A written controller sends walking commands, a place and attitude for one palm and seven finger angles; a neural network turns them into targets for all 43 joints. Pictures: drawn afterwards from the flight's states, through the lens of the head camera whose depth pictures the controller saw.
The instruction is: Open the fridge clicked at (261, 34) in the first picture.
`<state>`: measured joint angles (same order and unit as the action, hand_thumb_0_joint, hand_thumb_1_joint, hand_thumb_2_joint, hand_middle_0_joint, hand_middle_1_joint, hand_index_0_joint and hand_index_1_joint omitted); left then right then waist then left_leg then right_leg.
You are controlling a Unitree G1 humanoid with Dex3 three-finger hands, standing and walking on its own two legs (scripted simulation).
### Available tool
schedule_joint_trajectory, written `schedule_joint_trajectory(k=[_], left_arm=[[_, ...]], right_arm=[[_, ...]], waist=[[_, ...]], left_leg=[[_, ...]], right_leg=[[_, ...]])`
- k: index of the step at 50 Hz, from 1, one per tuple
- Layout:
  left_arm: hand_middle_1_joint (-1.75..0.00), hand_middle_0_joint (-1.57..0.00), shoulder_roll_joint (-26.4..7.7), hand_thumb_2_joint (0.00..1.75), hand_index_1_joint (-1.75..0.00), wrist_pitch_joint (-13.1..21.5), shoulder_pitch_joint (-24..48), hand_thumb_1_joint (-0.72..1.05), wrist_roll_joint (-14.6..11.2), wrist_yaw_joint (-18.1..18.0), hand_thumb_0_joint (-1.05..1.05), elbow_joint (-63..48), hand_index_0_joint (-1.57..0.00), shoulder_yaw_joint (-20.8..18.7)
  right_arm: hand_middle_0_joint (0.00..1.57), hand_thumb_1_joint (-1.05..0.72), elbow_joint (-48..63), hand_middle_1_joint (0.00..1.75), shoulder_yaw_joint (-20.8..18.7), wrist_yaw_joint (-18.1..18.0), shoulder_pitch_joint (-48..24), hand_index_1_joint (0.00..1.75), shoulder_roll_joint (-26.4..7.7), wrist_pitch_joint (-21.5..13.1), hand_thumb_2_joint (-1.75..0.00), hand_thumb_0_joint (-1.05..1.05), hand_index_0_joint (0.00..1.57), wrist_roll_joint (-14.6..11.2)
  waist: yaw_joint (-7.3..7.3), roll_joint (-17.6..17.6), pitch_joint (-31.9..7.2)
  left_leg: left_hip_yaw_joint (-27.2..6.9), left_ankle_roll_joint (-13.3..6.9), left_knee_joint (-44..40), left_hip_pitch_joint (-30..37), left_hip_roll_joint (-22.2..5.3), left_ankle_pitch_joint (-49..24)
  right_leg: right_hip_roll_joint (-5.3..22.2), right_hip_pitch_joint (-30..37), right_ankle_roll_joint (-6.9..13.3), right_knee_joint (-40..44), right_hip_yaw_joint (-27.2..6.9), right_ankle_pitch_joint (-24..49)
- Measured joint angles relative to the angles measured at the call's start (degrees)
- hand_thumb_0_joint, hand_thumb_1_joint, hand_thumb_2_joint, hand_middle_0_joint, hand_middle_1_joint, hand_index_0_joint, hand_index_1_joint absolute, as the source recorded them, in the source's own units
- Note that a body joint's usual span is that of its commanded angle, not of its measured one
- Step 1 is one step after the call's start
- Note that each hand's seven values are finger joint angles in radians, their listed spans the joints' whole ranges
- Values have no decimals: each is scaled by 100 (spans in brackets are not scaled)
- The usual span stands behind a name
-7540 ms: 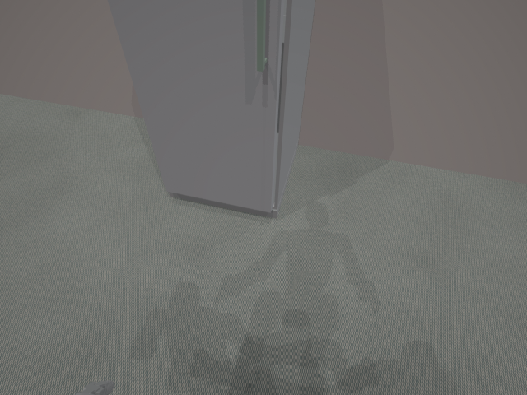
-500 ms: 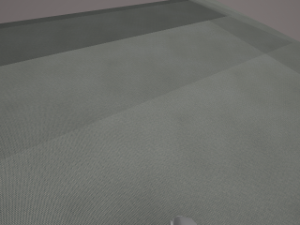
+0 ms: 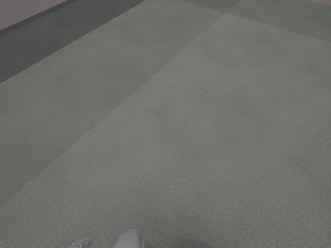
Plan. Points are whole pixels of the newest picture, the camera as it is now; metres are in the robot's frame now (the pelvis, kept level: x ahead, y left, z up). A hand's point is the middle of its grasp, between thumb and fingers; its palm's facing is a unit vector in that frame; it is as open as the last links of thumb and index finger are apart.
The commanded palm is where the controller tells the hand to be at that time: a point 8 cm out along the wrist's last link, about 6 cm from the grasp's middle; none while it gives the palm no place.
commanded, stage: turn to face it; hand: right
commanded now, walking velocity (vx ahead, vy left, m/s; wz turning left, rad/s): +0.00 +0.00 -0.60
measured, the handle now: out of the picture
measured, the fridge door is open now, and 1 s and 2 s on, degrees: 0 0 0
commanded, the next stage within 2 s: none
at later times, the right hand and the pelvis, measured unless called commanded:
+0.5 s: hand out of the picture +0.04 -0.14 -0.13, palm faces +0.30 +0.91 -0.29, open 7.4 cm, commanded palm none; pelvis +0.00 +0.07 +0.00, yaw -19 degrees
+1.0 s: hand out of the picture -0.12 -0.20 -0.17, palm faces +0.61 +0.75 -0.25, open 7.4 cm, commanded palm none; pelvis -0.04 +0.02 +0.00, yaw -36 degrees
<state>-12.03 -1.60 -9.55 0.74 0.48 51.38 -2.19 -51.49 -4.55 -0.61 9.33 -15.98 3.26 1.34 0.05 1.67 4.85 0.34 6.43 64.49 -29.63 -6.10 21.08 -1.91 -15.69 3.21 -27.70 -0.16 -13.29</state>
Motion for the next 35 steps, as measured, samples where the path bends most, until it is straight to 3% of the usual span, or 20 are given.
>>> schedule_joint_trajectory(k=[10, 13, 14, 15, 17, 20, 23, 28, 35], left_arm=[[-30, -20, 21, 90, -30, -77, -397, 90, 47, 9, 1, 136, -20, -104], [-30, -20, -61, 90, -30, -132, -481, 90, 26, 13, 1, 170, -20, -173], [-30, -20, -118, 90, -30, -148, -494, 90, -1, 17, 1, 187, -20, -207], [-30, -20, -173, 90, -30, -175, -495, 90, -10, 11, 1, 211, -20, -247], [-30, -20, -255, 90, -30, -234, -532, 90, 17, 16, 1, 240, -20, -307], [-30, -20, -359, 90, -30, -295, -545, 90, 50, 73, 1, 285, -20, -358], [-30, -20, -423, 90, -30, -326, -515, 91, 51, 112, 1, 293, -20, -368], [-30, -20, -449, 90, -30, -407, -351, 91, 45, 129, 1, 331, -19, -340], [-30, -20, -355, 90, -30, -329, 74, 91, -11, 137, 1, 200, -19, -213]], right_arm=[[19, -91, 255, 30, 119, -47, -428, 30, 244, -48, -90, 1, 20, -67], [19, -91, 372, 30, 189, -39, -433, 30, 338, -158, -90, 1, 20, -94], [20, -91, 379, 30, 211, -49, -422, 30, 395, -219, -90, 1, 20, -75], [20, -91, 380, 30, 251, -55, -398, 30, 454, -252, -90, 1, 20, -50], [20, -91, 378, 30, 324, -57, -288, 30, 534, -267, -90, 1, 21, -29], [20, -90, 316, 30, 340, -70, -85, 30, 608, -244, -90, 1, 21, -31], [20, -90, 236, 30, 346, -71, 69, 30, 626, -257, -90, 1, 21, -24], [20, -90, 119, 30, 331, -71, 318, 30, 598, -274, -90, 1, 21, 8], [20, -90, -97, 30, 217, -52, 604, 30, 345, -180, -90, 1, 21, 67]], waist=[[-299, -221, -156], [-319, -312, -203], [-309, -410, -196], [-317, -495, -185], [-333, -518, -219], [-309, -483, -263], [-294, -444, -232], [-164, -347, -119], [95, -100, 28]], left_leg=[[-126, -44, -1779, 654, 376, 340], [-53, -113, -3007, 1189, 484, -265], [38, -397, -3215, 1301, 539, -419], [136, -588, -3185, 1325, 551, -422], [302, -745, -3174, 1423, 428, -348], [491, -756, -3420, 1667, 264, -402], [705, -753, -3580, 1822, 148, -468], [1050, -724, -3616, 1911, -24, -465], [1455, -530, -3250, 1770, -350, -300]], right_leg=[[-193, -146, -195, -66, -694, 82], [-274, -319, -343, -342, -890, -14], [-249, -413, -377, -566, -941, -124], [-239, -561, -440, -1000, -900, -599], [-263, -930, -521, -2180, -628, -1234], [-79, -1275, -632, -3490, -268, -1068], [166, -1381, -739, -3949, -142, -777], [425, -1247, -839, -3639, -58, -795], [460, -574, -729, -1856, 390, -1089]])
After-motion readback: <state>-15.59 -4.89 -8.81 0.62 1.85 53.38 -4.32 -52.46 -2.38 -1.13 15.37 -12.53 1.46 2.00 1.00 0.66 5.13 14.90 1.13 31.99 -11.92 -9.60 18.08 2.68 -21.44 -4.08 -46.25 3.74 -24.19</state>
